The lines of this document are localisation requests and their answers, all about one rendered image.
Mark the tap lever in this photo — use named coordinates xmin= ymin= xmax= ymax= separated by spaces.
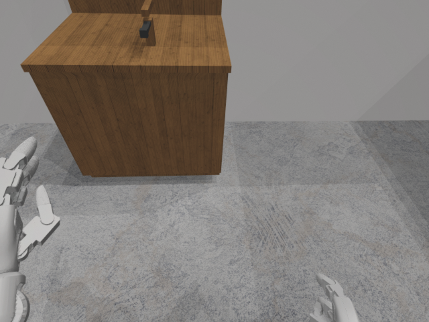
xmin=139 ymin=21 xmax=151 ymax=38

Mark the left robot forearm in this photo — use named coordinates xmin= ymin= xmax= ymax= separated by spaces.
xmin=0 ymin=272 xmax=30 ymax=322

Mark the counter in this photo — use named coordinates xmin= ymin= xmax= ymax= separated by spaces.
xmin=20 ymin=0 xmax=231 ymax=177

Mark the robot left hand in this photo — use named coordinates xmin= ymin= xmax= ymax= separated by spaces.
xmin=0 ymin=136 xmax=60 ymax=274

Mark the robot right hand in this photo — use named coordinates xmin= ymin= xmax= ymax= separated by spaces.
xmin=310 ymin=273 xmax=360 ymax=322

